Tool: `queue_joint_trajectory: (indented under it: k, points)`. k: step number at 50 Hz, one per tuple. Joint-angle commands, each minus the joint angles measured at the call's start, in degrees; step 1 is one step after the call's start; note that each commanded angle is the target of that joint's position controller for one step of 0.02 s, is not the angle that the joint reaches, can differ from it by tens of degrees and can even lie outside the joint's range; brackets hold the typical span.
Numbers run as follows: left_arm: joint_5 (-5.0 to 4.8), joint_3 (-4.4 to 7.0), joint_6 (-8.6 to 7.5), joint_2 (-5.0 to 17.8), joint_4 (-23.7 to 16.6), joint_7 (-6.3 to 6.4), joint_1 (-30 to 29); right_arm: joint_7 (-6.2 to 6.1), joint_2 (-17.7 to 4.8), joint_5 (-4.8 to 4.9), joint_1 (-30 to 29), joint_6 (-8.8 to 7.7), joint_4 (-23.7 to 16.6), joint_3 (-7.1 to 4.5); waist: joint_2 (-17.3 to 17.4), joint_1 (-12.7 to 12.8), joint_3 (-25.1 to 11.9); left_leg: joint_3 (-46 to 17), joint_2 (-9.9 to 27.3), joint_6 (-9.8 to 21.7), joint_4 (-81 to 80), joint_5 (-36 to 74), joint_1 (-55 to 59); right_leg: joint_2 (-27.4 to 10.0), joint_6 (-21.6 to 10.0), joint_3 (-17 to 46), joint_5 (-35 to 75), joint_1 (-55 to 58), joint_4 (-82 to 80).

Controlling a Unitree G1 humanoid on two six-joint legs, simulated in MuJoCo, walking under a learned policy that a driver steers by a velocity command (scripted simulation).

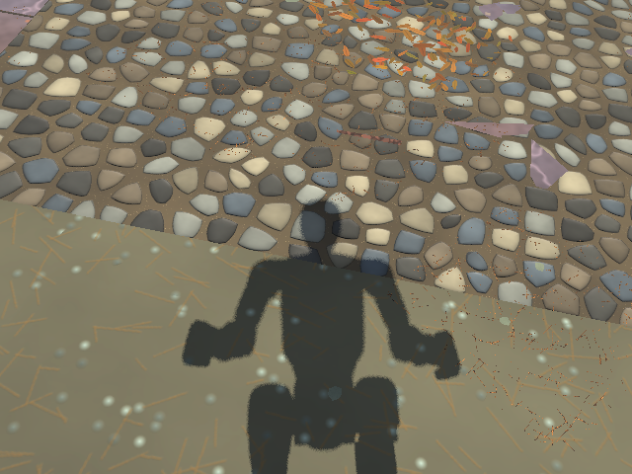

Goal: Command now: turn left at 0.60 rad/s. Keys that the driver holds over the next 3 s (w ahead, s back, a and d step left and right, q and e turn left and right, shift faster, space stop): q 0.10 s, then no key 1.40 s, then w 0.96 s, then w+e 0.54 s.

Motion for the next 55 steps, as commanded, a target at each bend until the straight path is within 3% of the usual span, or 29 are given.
queue_joint_trajectory:
  k: [1, 6, 9, 10, 11, 12, 13, 14, 16, 18, 20, 22, 24, 25, 26, 27, 28, 29, 32, 35, 44, 55]
  points:
    - [-0.36, 0.27, -1.27, 3.00, -4.73, -0.53, -3.95, -0.39, -10.73, 0.03, -0.77, -0.28, -4.07, -3.26, 10.32, -0.98, -6.84, -16.00, 12.90, 10.12, -4.87, 16.20, 10.26, 0.34, 0.22, 1.47, -0.95, -1.40, -7.72]
    - [-0.93, 0.56, -2.14, 4.11, -4.24, -1.62, -1.83, 0.51, -10.82, 0.47, -2.99, 0.31, -4.63, -3.42, 11.18, -0.63, -7.48, -21.85, 12.40, 10.06, -2.91, 20.22, 9.38, 1.47, -1.08, 1.74, -2.70, 6.08, -17.53]
    - [-0.34, 0.63, -2.79, 3.84, -2.80, -2.24, 2.10, 0.20, -8.91, 1.36, -4.80, 0.54, -4.69, -2.67, 9.81, 1.81, -8.44, -20.49, 8.97, 5.93, 0.72, 16.72, 6.39, -0.13, -3.43, 0.58, 11.68, 17.15, -33.91]
    - [0.62, 0.99, -2.76, 6.09, -3.22, -2.02, 2.49, 0.09, -6.67, 0.54, -2.41, 0.36, -4.43, -2.00, 4.62, 0.66, -9.59, -17.14, 5.89, 2.72, 5.24, 6.13, 1.55, -7.22, -5.95, 6.27, 18.28, 23.47, -35.05]
    - [1.58, 1.53, -2.31, 10.38, -4.05, -1.76, -0.29, 0.22, -4.89, -0.20, 1.13, -0.13, -4.49, -1.49, -9.58, -3.31, -7.64, -7.36, -3.00, -1.03, 13.64, -13.61, -7.47, -16.83, -13.00, 17.39, 31.75, 26.04, -35.16]
    - [2.34, 0.98, -2.52, 7.58, -3.87, -1.88, 0.70, -0.02, -8.82, -0.69, -1.11, -0.64, -4.58, -2.66, -12.61, -0.44, -6.64, -4.24, -3.50, -4.28, 24.31, -25.71, -10.84, -23.26, -21.64, 24.69, 33.17, 22.28, -36.68]
    - [1.60, 0.60, -2.74, 6.67, -4.08, -1.80, 0.13, -0.11, -12.02, -0.26, -1.11, -0.72, -3.72, -3.90, -8.66, -0.07, -5.43, -4.48, -2.22, -5.82, 33.27, -24.44, -12.12, -22.51, -22.64, 22.78, 30.89, 21.61, -36.68]
    - [0.84, 0.43, -2.70, 5.99, -3.93, -1.54, -1.14, -0.14, -11.55, 0.06, -0.93, -0.43, -2.58, -4.16, -6.29, -0.63, -4.79, -4.62, -1.99, -6.77, 36.89, -21.42, -13.08, -19.21, -20.32, 18.72, 28.03, 21.66, -35.88]
    - [-0.30, -0.38, -2.64, 4.32, -3.67, -1.32, -2.48, -0.26, -8.24, 0.03, -0.43, 0.44, -1.37, -3.43, -5.56, -0.72, -3.76, -5.13, -1.59, -8.33, 37.63, -17.09, -13.50, -15.58, -17.68, 13.51, 28.24, 22.12, -34.68]
    - [0.01, -0.84, -2.13, 3.33, -2.89, -1.26, -2.06, 0.03, -4.84, 0.22, -1.10, 0.44, -1.35, -2.22, -6.80, -0.48, -4.36, -1.74, -0.68, -9.12, 30.39, -15.01, -10.22, -12.56, -16.95, 9.00, 29.99, 22.41, -34.31]
    - [0.08, -0.78, -1.51, 3.77, -2.42, -1.24, -1.59, 0.33, -2.45, -0.03, -3.02, 0.18, -1.77, -1.02, -8.94, 0.81, -5.65, 2.40, 1.71, -9.34, 19.20, -14.79, -5.15, -11.32, -16.45, 6.99, 30.65, 23.22, -33.41]
    - [-0.07, -0.40, -0.86, 5.47, -1.57, -1.28, 1.02, 0.52, -2.96, 0.42, -3.86, -0.03, -1.60, -0.98, -10.06, 2.51, -6.26, 4.46, 1.80, -9.06, 10.38, -12.65, -1.28, -12.10, -17.09, 8.34, 30.79, 23.99, -32.65]
    - [-0.81, -0.78, -0.63, 5.39, -1.02, -1.37, 1.07, 0.69, -3.43, 0.38, -0.62, -0.20, 0.32, -1.22, -8.84, 0.56, -5.89, 6.02, 1.22, -7.36, -4.20, -0.74, 5.57, -11.55, -15.73, 8.19, 29.12, 22.17, -31.32]
    - [-0.97, -1.15, -1.05, 4.60, -0.20, -1.47, 3.18, 0.69, -4.41, -0.18, -0.44, -0.29, 0.56, -1.25, -7.21, 0.67, -5.69, 4.28, 2.03, -5.85, -9.02, 5.38, 10.01, -10.88, -13.34, 8.12, 26.23, 19.93, -31.52]
    - [-0.03, -1.65, -1.88, 3.73, 0.09, -1.80, 4.55, 0.30, -7.19, -0.75, -0.17, -0.32, -0.06, -1.57, -2.69, 1.54, -7.17, -0.80, 6.67, -3.94, -7.25, 14.92, 15.67, -9.49, -9.71, 6.61, 20.79, 16.16, -30.26]
    - [1.08, -2.09, -2.83, 2.31, 0.00, -2.33, 6.44, 0.04, -10.60, -1.11, -1.17, -0.15, 0.33, -2.28, 6.99, 4.64, -7.63, -3.58, 9.79, -0.50, -2.71, 18.10, 14.72, -4.67, -6.27, 1.50, 12.07, 14.72, -29.66]
    - [1.48, -2.44, -3.01, 1.96, 0.44, -2.26, 4.03, 0.67, -6.19, -1.28, -2.21, -0.36, 0.46, -1.40, 8.08, 2.82, -7.86, -3.41, 9.29, 1.41, -3.28, 8.73, 9.13, -3.50, -3.69, -0.54, 7.66, 19.10, -29.71]
    - [1.31, -2.24, -2.85, 3.00, 0.60, -2.20, 1.48, 1.09, -3.99, -1.60, -2.70, -0.71, 0.49, -0.73, 6.19, 1.71, -5.47, -3.04, 7.91, 0.87, -4.22, 3.60, 6.97, -3.11, -2.70, -0.86, 8.10, 19.22, -29.08]
    - [0.75, -2.23, -1.83, 2.71, 1.50, -1.49, 1.83, 1.06, -4.14, -1.52, -2.05, -1.86, 1.61, -0.45, 6.62, 1.68, -1.68, -2.49, 6.75, -0.76, -4.85, 2.45, 3.68, -3.27, -3.04, -0.61, 10.01, 18.55, -28.63]
    - [0.59, -2.22, -1.65, 2.50, 3.09, -1.05, 2.95, 0.83, -3.43, -1.33, -1.04, -2.34, 2.41, -0.02, 5.58, 1.66, -0.81, -2.30, 6.33, -0.97, -4.73, 2.13, 2.91, -3.35, -2.88, -0.57, 10.34, 18.74, -28.78]
    - [0.29, -1.98, -1.38, 2.97, 7.99, -0.16, 4.69, 0.83, -2.64, -1.08, -0.28, -2.99, 4.98, 0.41, 2.61, 1.60, -1.17, -1.51, 5.36, -0.64, -4.48, 4.45, 3.81, -3.76, -1.77, -0.30, 12.34, 19.83, -29.28]
    - [0.02, -1.94, -0.88, 3.13, 13.57, 0.75, 6.31, 0.79, -2.21, -0.74, 1.22, -3.22, 10.32, 0.57, 2.14, 1.69, -1.14, 0.30, 4.12, -0.92, -4.46, 7.35, 4.61, -3.72, -1.91, -0.44, 13.81, 20.64, -29.67]
Next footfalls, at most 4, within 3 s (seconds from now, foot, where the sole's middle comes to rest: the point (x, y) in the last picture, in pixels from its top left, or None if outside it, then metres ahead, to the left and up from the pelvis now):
0.20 right None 0.06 -0.14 -0.78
0.52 left None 0.00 0.12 -0.78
2.20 left None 0.40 0.17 -0.78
2.74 right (310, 349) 0.74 -0.02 -0.78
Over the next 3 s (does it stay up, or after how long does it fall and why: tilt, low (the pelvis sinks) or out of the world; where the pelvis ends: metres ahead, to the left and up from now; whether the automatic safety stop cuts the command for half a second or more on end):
stays up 0.70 0.04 0.00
